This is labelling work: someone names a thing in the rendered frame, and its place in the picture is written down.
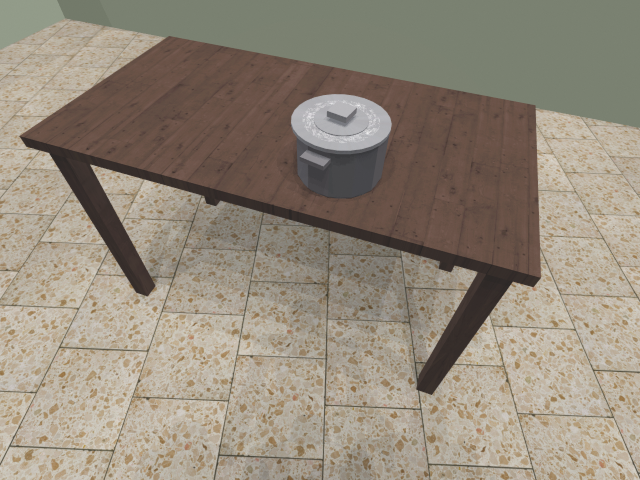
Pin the knob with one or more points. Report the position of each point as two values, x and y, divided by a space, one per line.
341 112

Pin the lid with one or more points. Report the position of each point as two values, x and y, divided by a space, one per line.
366 130

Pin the pot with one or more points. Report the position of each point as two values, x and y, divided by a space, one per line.
340 175

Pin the table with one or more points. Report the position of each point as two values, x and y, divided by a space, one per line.
459 183

